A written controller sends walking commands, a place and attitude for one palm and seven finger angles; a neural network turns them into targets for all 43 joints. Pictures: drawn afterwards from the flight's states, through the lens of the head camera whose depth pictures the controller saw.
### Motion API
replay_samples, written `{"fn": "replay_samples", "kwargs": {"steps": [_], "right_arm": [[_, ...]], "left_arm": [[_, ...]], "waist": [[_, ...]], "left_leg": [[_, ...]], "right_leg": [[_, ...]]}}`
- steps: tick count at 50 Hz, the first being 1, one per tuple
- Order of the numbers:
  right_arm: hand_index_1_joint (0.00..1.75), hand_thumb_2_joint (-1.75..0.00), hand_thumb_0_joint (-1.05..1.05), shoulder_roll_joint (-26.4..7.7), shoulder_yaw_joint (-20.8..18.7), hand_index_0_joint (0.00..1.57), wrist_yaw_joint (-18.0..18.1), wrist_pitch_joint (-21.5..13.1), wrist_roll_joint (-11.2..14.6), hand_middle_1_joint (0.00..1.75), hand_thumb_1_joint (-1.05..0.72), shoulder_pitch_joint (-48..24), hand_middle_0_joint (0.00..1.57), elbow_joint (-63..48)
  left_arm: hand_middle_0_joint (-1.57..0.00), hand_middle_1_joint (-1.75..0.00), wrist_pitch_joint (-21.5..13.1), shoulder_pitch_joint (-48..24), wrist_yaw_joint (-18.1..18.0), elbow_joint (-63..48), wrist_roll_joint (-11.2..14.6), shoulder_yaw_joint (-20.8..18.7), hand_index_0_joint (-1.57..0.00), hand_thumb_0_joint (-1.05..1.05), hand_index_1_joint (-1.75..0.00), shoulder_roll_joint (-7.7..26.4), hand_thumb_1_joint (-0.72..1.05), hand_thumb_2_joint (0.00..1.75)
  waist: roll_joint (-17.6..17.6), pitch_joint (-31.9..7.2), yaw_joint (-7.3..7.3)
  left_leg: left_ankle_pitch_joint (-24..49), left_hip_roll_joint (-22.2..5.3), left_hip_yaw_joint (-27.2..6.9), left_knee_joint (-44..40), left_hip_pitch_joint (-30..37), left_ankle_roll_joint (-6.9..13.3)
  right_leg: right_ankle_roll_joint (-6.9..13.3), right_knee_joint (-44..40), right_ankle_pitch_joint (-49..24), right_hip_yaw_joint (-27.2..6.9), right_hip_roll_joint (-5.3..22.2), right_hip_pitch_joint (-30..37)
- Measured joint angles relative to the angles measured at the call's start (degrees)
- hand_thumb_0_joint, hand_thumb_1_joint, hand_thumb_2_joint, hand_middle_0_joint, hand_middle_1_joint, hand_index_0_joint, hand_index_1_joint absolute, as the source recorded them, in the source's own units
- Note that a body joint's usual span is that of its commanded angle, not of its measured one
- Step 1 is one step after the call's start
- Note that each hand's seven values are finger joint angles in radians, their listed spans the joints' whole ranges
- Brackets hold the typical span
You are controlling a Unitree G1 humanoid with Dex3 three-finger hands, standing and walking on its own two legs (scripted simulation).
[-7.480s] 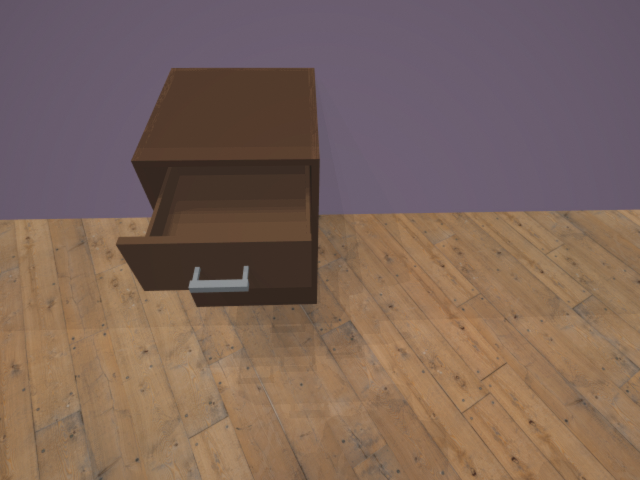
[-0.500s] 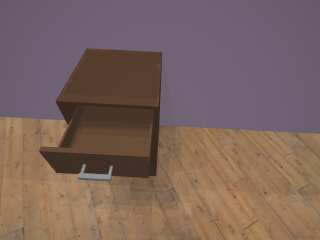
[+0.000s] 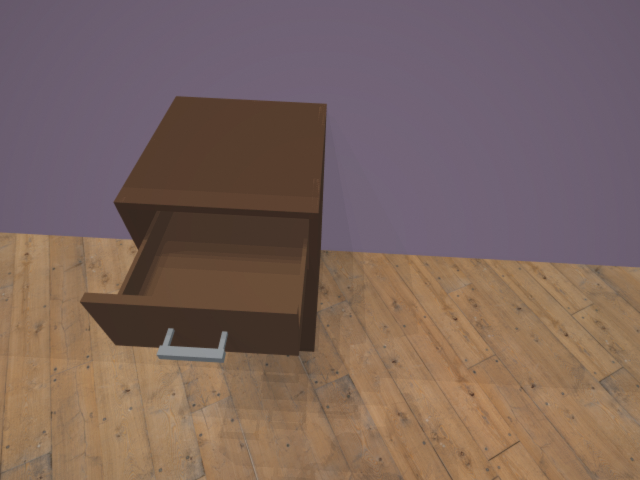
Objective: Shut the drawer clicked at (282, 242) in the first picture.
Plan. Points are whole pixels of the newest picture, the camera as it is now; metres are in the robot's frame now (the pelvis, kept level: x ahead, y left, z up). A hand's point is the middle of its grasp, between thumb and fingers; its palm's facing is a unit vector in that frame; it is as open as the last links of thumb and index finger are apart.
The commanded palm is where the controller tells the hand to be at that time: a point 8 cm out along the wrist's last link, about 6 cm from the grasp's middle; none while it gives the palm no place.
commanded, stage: look again from close up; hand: left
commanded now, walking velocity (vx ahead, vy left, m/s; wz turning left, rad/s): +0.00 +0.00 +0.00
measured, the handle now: (194, 344) +0.38 +0.26 -0.22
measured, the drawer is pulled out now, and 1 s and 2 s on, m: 0.23 0.23 0.23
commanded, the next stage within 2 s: raise the hand and make a fist in 0.06 s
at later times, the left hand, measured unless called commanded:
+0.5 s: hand (222, 438) +0.18 +0.14 -0.04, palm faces -0.05 -1.00 +0.03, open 6.4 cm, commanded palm +0.12 +0.22 -0.09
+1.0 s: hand (194, 453) +0.17 +0.18 -0.10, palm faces -0.02 -1.00 -0.02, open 3.8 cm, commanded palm +0.14 +0.24 -0.10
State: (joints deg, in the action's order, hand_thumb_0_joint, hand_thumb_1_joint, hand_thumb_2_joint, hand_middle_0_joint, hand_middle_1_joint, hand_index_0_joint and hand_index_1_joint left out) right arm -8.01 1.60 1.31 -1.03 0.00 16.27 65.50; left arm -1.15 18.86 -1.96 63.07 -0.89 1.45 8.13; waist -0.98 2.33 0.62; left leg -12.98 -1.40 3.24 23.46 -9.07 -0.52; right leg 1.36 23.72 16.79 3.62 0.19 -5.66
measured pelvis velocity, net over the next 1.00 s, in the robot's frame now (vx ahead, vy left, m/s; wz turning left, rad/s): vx -0.07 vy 0.01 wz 0.00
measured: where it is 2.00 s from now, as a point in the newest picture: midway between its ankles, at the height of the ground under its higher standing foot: outside the picture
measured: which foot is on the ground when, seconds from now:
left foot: down 0.00-1.00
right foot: down 0.00-1.00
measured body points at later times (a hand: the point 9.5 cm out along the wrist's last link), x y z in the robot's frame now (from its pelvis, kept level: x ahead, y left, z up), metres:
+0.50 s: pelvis -0.05 +0.00 -0.08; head -0.01 +0.00 +0.37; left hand +0.18 +0.19 -0.04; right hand +0.17 -0.26 -0.13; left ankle +0.00 +0.13 -0.74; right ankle -0.04 -0.10 -0.74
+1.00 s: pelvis -0.07 +0.01 -0.13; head +0.02 +0.01 +0.31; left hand +0.17 +0.24 -0.10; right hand +0.09 -0.22 -0.23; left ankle +0.00 +0.13 -0.74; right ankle -0.04 -0.10 -0.74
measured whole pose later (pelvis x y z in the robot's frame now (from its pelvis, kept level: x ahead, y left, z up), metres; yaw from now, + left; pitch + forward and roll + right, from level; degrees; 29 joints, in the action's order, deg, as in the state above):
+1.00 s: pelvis -0.07 +0.01 -0.13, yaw +0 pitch +19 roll -3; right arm -10.9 0.0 3.1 -10.8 1.2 12.7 34.7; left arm -21.5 16.4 14.3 3.6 14.1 -8.2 11.8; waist 2.6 -8.8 -0.5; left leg -28.7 -3.6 -1.3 76.2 -66.6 0.0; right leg 2.3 75.0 33.1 6.6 0.3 -60.9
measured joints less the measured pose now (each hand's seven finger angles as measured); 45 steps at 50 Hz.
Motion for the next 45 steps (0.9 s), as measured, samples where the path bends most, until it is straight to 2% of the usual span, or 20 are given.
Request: {"fn": "replay_samples", "kwargs": {"steps": [9, 10, 11, 13, 15, 18, 20, 23, 25, 26, 28, 30, 32, 35, 37, 40, 43, 45], "right_arm": [[0.30, -0.90, 0.00, -0.23, -0.12, 0.20, -0.03, 0.08, -0.05, 0.30, -0.91, 0.16, 0.20, -0.32], [0.30, -0.90, 0.01, -0.81, -0.05, 0.20, 0.16, -0.30, 0.40, 0.30, -0.92, 0.91, 0.20, -2.77], [0.30, -0.90, 0.01, -1.29, -0.14, 0.20, 0.88, -2.51, 0.70, 0.30, -0.92, 2.07, 0.20, -5.30], [0.30, -0.90, 0.02, -2.39, -1.07, 0.21, 1.86, -7.90, 1.94, 0.30, -0.92, 3.65, 0.20, -9.48], [0.30, -0.90, 0.02, -4.16, -1.75, 0.21, 2.47, -11.66, 2.39, 0.30, -0.92, 3.27, 0.20, -13.25], [0.30, -0.90, 0.01, -6.71, -2.91, 0.20, 2.39, -15.19, 1.27, 0.30, -0.92, 0.35, 0.20, -18.70], [0.30, -0.90, 0.01, -7.47, -4.02, 0.20, 1.62, -16.57, 0.52, 0.30, -0.91, -2.10, 0.20, -22.20], [0.30, -0.90, 0.01, -7.64, -5.58, 0.20, -0.24, -17.13, 0.25, 0.30, -0.91, -5.69, 0.20, -27.29], [0.30, -0.90, 0.01, -7.49, -6.37, 0.20, -1.17, -16.20, 0.33, 0.30, -0.91, -7.81, 0.20, -30.72], [0.30, -0.90, 0.01, -7.34, -6.57, 0.20, -1.35, -15.27, 0.51, 0.30, -0.91, -8.65, 0.20, -32.50], [0.30, -0.90, 0.01, -7.04, -6.60, 0.20, -1.34, -13.22, 0.84, 0.30, -0.91, -9.86, 0.19, -35.84], [0.30, -0.90, 0.01, -6.53, -6.16, 0.20, -1.05, -11.44, 1.02, 0.30, -0.91, -10.63, 0.19, -38.35], [0.30, -0.90, 0.01, -5.60, -5.36, 0.20, -0.49, -10.29, 0.94, 0.30, -0.91, -10.85, 0.19, -39.62], [0.30, -0.90, 0.01, -4.16, -3.70, 0.20, 0.43, -9.90, 0.47, 0.30, -0.91, -10.46, 0.19, -39.31], [0.30, -0.90, 0.01, -3.46, -2.38, 0.20, 0.88, -10.29, 0.23, 0.30, -0.91, -10.04, 0.20, -37.84], [0.30, -0.90, 0.01, -2.91, -0.59, 0.21, 1.27, -10.99, 0.35, 0.30, -0.90, -9.13, 0.20, -35.17], [0.30, -0.90, 0.01, -2.59, 0.33, 0.21, 1.63, -11.04, 0.80, 0.30, -0.90, -7.62, 0.20, -33.00], [0.30, -0.90, 0.01, -2.45, 0.28, 0.21, 1.78, -10.60, 1.09, 0.30, -0.90, -6.38, 0.20, -32.08]], "left_arm": [[-0.20, -0.30, -0.44, 0.36, -0.35, 0.48, -0.26, 0.07, -0.20, 0.00, -0.30, -0.62, 0.91, 0.90], [-0.20, -0.30, 2.60, 3.05, -0.25, -8.24, 2.27, 0.29, -0.20, 0.00, -0.30, -0.68, 0.91, 0.90], [-0.21, -0.30, 4.12, 6.29, -1.64, -17.83, 2.92, 0.09, -0.20, 0.02, -0.30, 0.12, 0.94, 0.90], [-0.22, -0.31, 2.41, 11.03, -4.06, -32.84, 5.57, -0.75, -0.21, 0.05, -0.31, 2.10, 0.98, 0.89], [-0.23, -0.33, -0.82, 11.29, -4.47, -42.74, 7.97, -1.25, -0.22, 0.06, -0.33, 3.01, 0.99, 0.90], [-0.26, -0.36, -10.00, 6.41, -1.84, -48.98, 9.29, -2.40, -0.25, 0.05, -0.37, 2.56, 0.98, 0.90], [-0.29, -0.39, -17.48, 2.15, 2.25, -49.81, 10.29, -3.25, -0.28, 0.04, -0.40, 1.20, 0.96, 0.90], [-0.33, -0.45, -28.47, -1.61, 10.96, -50.14, 11.45, -3.91, -0.33, 0.02, -0.45, -1.21, 0.95, 0.90], [-0.37, -0.49, -32.67, -1.99, 15.45, -50.73, 11.35, -4.01, -0.36, 0.02, -0.49, -2.11, 0.94, 0.90], [-0.39, -0.51, -32.96, -1.58, 16.63, -51.30, 11.34, -3.88, -0.39, 0.01, -0.51, -2.29, 0.93, 0.90], [-0.43, -0.55, -30.83, 0.03, 17.08, -52.89, 11.17, -3.46, -0.43, 0.01, -0.55, -2.17, 0.92, 0.90], [-0.47, -0.59, -27.59, 2.49, 15.71, -55.09, 10.96, -3.36, -0.47, 0.01, -0.59, -1.59, 0.91, 0.90], [-0.52, -0.63, -25.77, 5.05, 13.79, -57.60, 10.80, -4.04, -0.51, 0.01, -0.64, -0.61, 0.91, 0.90], [-0.58, -0.70, -26.70, 6.84, 12.51, -60.81, 11.30, -6.10, -0.57, 0.01, -0.70, 1.31, 0.90, 0.90], [-0.61, -0.74, -28.32, 6.08, 13.43, -61.94, 12.32, -7.52, -0.61, 0.02, -0.74, 2.53, 0.90, 0.90], [-0.67, -0.81, -28.75, 2.58, 16.52, -61.87, 14.17, -8.46, -0.67, 0.02, -0.81, 3.78, 0.90, 0.90], [-0.73, -0.87, -25.70, -1.28, 19.27, -60.33, 15.22, -8.37, -0.72, 0.01, -0.87, 4.36, 0.90, 0.90], [-0.77, -0.91, -22.87, -2.89, 19.72, -59.27, 15.42, -8.52, -0.76, 0.01, -0.92, 4.42, 0.90, 0.90]], "waist": [[0.59, -0.19, 0.08], [0.99, 0.13, -0.01], [0.92, 0.29, 0.48], [1.24, -0.91, 0.04], [2.49, -2.03, -1.30], [3.60, -5.43, -2.69], [2.98, -8.15, -2.34], [0.99, -11.20, -1.56], [-0.18, -12.18, -1.10], [-0.70, -12.35, -0.87], [-1.23, -12.26, -0.26], [-1.11, -11.88, 0.46], [-0.76, -11.63, 1.22], [0.33, -11.36, 2.15], [1.25, -11.27, 2.47], [2.70, -11.03, 2.42], [3.57, -10.91, 1.72], [3.74, -10.89, 0.92]], "left_leg": [[-0.18, -0.33, -0.26, 1.36, -1.28, 0.00], [-0.76, -0.53, -0.31, 2.41, -2.01, 0.09], [-1.10, -0.41, 0.15, 2.79, -2.16, 0.19], [-1.46, 0.22, 0.18, 4.18, -3.90, 0.35], [-2.14, 0.82, -1.01, 7.40, -7.44, 0.61], [-4.18, 1.18, -2.03, 15.19, -17.09, 0.84], [-6.20, 0.87, -1.57, 21.42, -24.53, 0.61], [-9.26, -0.06, -0.95, 30.96, -34.62, 0.35], [-11.28, -0.56, -0.96, 37.15, -40.01, 0.19], [-12.86, -0.67, -0.99, 39.83, -42.08, 0.13], [-14.70, -0.81, -1.33, 44.12, -45.38, -0.16], [-15.84, -0.98, -2.00, 47.20, -47.74, -0.25], [-16.51, -1.25, -2.83, 49.29, -49.55, -0.48], [-16.88, -1.59, -4.50, 51.55, -52.18, -0.64], [-16.83, -1.71, -5.55, 52.73, -54.03, -0.68], [-16.57, -1.79, -6.62, 54.11, -56.63, -0.63], [-16.26, -1.87, -6.63, 54.61, -58.19, -0.41], [-16.08, -1.97, -6.16, 54.40, -58.48, -0.23]], "right_leg": [[-0.07, -0.11, -0.22, 0.27, -0.29, -0.45], [-0.13, 0.53, -0.18, 0.30, -0.44, -1.08], [-0.11, 1.89, 0.25, -0.15, -0.24, -1.91], [-0.16, 5.03, 1.71, -0.14, 0.52, -4.27], [-0.38, 8.19, 3.10, 1.06, 1.25, -7.14], [-0.45, 16.07, 5.71, 2.02, 2.02, -16.32], [-0.17, 22.93, 7.93, 1.42, 2.14, -24.22], [0.29, 33.00, 11.40, 0.44, 1.74, -34.83], [0.60, 39.21, 13.78, 0.10, 1.45, -40.31], [0.79, 41.90, 14.81, 0.03, 1.43, -42.41], [0.96, 46.10, 16.59, 0.22, 1.47, -45.50], [1.31, 48.82, 17.71, 0.80, 1.37, -47.44], [1.49, 50.39, 18.34, 1.54, 1.11, -48.76], [1.91, 51.53, 18.59, 3.11, 0.67, -50.35], [2.05, 52.01, 18.46, 4.10, 0.46, -51.55], [2.13, 52.62, 18.07, 5.10, 0.29, -53.46], [1.93, 52.88, 17.58, 5.07, 0.22, -54.95], [1.68, 52.74, 17.24, 4.60, 0.19, -55.47]]}}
